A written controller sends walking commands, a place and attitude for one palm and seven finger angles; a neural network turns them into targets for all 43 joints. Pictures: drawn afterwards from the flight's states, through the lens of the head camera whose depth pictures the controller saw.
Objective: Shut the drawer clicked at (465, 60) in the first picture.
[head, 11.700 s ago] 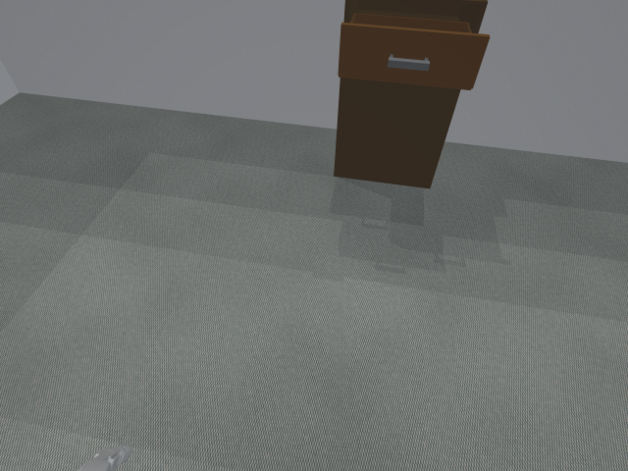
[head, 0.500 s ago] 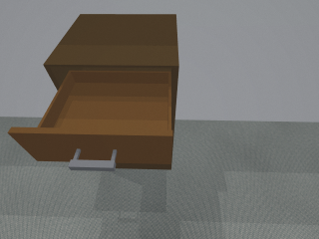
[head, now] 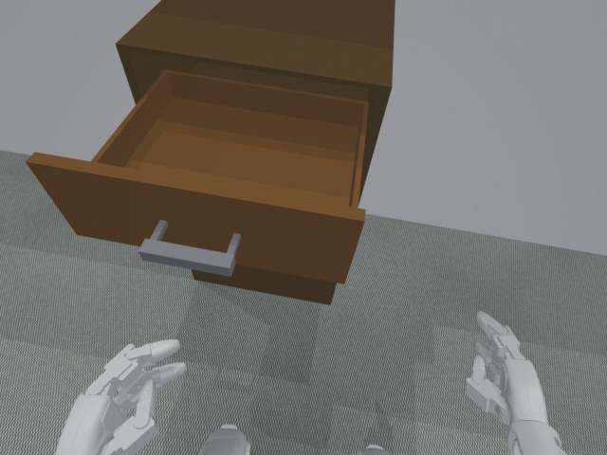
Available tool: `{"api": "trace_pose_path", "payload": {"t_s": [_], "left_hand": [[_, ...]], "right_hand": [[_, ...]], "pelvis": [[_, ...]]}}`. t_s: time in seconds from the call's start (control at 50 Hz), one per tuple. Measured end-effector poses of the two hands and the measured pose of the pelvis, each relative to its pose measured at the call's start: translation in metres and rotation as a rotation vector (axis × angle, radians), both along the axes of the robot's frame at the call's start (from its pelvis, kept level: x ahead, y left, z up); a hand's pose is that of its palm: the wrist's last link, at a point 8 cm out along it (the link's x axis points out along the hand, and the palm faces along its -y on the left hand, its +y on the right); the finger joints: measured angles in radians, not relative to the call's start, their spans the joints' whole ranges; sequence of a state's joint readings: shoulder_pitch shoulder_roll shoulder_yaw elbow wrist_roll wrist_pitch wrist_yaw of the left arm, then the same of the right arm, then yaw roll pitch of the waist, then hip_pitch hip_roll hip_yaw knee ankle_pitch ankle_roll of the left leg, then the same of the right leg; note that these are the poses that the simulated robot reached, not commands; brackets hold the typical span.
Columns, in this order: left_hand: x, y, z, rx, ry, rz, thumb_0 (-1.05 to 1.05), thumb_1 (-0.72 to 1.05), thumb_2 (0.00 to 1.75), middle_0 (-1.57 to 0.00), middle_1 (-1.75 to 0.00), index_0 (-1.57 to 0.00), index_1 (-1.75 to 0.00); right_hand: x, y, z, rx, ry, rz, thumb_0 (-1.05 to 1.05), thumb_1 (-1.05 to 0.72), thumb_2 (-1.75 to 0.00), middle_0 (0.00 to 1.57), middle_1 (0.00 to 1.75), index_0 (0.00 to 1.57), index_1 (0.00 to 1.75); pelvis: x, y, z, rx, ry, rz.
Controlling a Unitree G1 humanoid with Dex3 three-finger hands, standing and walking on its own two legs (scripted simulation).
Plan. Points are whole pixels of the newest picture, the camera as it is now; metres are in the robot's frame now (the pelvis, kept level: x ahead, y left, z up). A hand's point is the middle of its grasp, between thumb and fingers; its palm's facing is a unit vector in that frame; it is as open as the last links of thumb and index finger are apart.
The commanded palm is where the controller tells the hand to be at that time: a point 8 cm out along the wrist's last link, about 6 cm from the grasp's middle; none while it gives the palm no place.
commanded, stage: raise the hand and make a fist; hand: left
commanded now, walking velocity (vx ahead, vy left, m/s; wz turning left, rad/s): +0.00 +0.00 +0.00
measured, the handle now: (193, 245) +0.37 +0.20 +0.04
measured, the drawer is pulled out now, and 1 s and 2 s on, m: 0.30 0.30 0.30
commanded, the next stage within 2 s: bring the fist close to the handle in 1.44 s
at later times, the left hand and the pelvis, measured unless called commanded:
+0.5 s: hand (133, 379) +0.18 +0.20 +0.08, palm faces +0.03 -1.00 -0.09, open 3.4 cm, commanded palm +0.14 +0.24 +0.09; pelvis +0.01 +0.01 +0.00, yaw +1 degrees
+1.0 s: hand (144, 356) +0.19 +0.18 +0.12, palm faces -0.04 -0.99 -0.09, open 3.2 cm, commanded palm +0.15 +0.23 +0.14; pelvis +0.03 +0.01 +0.02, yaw +1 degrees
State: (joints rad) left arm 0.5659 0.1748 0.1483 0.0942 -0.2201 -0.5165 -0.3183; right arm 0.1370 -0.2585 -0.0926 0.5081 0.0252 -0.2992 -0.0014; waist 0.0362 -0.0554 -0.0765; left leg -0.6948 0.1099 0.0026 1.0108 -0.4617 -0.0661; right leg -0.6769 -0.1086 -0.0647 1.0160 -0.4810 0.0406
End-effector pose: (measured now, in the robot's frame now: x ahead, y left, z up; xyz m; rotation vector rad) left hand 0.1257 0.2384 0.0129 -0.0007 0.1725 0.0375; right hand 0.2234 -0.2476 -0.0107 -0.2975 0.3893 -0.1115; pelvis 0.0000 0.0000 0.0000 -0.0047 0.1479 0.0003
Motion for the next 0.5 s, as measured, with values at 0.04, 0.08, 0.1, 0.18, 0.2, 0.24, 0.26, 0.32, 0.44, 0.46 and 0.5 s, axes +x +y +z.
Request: {"api": "trace_pose_path", "payload": {"t_s": [0.04, 0.08, 0.1, 0.18, 0.2, 0.24, 0.26, 0.32, 0.44, 0.46, 0.5], "left_hand": [[-0.006, 0.011, 0.014, 0.044, -0.074, 0.057, 0.02, 0.9, 0.89, -0.53, -0.66, -0.54, -0.66], [-0.002, 0.015, 0.031, 0.082, -0.186, 0.07, 0.02, 0.9, 0.9, -0.57, -0.7, -0.57, -0.7], [0.004, 0.014, 0.039, 0.091, -0.24, 0.055, 0.02, 0.91, 0.9, -0.59, -0.72, -0.59, -0.73], [0.042, -0.007, 0.049, 0.072, -0.289, -0.122, 0.02, 0.91, 0.9, -0.66, -0.81, -0.67, -0.81], [0.051, -0.014, 0.047, 0.062, -0.252, -0.173, 0.02, 0.91, 0.9, -0.68, -0.83, -0.69, -0.83], [0.063, -0.022, 0.04, 0.044, -0.145, -0.243, 0.01, 0.91, 0.9, -0.72, -0.87, -0.73, -0.88], [0.066, -0.023, 0.038, 0.035, -0.092, -0.251, 0.01, 0.91, 0.9, -0.74, -0.9, -0.75, -0.9], [0.062, -0.014, 0.043, 0.015, -0.011, -0.173, 0.02, 0.9, 0.9, -0.8, -0.96, -0.81, -0.96], [0.034, 0.015, 0.073, 0.093, -0.111, 0.027, 0.02, 0.91, 0.9, -0.92, -1.09, -0.93, -1.09], [0.031, 0.016, 0.074, 0.101, -0.124, 0.025, 0.02, 0.91, 0.9, -0.94, -1.11, -0.95, -1.11], [0.028, 0.011, 0.073, 0.094, -0.131, -0.011, 0.02, 0.91, 0.9, -0.98, -1.16, -0.99, -1.16]], "right_hand": [[0.007, 0.008, -0.009, -0.003, 0.007, 0.034, 0.01, -0.9, -0.9, 0.2, 0.3, 0.2, 0.29], [0.009, 0.019, -0.023, 0.01, 0.021, 0.067, 0.01, -0.9, -0.9, 0.2, 0.3, 0.2, 0.29], [0.008, 0.024, -0.03, 0.023, 0.03, 0.08, 0.01, -0.9, -0.9, 0.2, 0.3, 0.2, 0.3], [-0.007, 0.044, -0.057, 0.104, 0.082, 0.073, 0.01, -0.9, -0.9, 0.2, 0.3, 0.2, 0.3], [-0.014, 0.047, -0.061, 0.128, 0.099, 0.054, 0.01, -0.9, -0.9, 0.2, 0.3, 0.2, 0.3], [-0.028, 0.05, -0.066, 0.17, 0.132, 0.003, 0.02, -0.9, -0.9, 0.2, 0.3, 0.2, 0.3], [-0.036, 0.05, -0.067, 0.187, 0.148, -0.027, 0.02, -0.9, -0.9, 0.2, 0.3, 0.21, 0.3], [-0.055, 0.045, -0.065, 0.211, 0.185, -0.112, 0.02, -0.9, -0.9, 0.2, 0.3, 0.21, 0.3], [-0.068, 0.027, -0.058, 0.139, 0.231, -0.124, 0.02, -0.9, -0.9, 0.2, 0.3, 0.2, 0.3], [-0.066, 0.024, -0.057, 0.123, 0.23, -0.112, 0.02, -0.9, -0.9, 0.2, 0.3, 0.2, 0.3], [-0.061, 0.02, -0.054, 0.097, 0.212, -0.093, 0.02, -0.9, -0.9, 0.2, 0.3, 0.2, 0.3]], "pelvis": [[0.0, -0.001, -0.006, -0.013, 0.011, 0.016], [-0.002, -0.002, -0.013, -0.027, 0.021, 0.03], [-0.003, -0.001, -0.016, -0.033, 0.024, 0.036], [-0.008, 0.001, -0.022, -0.043, 0.03, 0.035], [-0.008, 0.002, -0.022, -0.041, 0.032, 0.03], [-0.006, 0.004, -0.018, -0.032, 0.032, 0.017], [-0.005, 0.005, -0.015, -0.026, 0.031, 0.01], [0.002, 0.007, -0.006, -0.013, 0.022, -0.007], [0.009, 0.008, 0.001, -0.015, 0.009, 0.002], [0.009, 0.009, 0.001, -0.018, 0.008, 0.007], [0.007, 0.011, 0.0, -0.023, 0.008, 0.015]]}}
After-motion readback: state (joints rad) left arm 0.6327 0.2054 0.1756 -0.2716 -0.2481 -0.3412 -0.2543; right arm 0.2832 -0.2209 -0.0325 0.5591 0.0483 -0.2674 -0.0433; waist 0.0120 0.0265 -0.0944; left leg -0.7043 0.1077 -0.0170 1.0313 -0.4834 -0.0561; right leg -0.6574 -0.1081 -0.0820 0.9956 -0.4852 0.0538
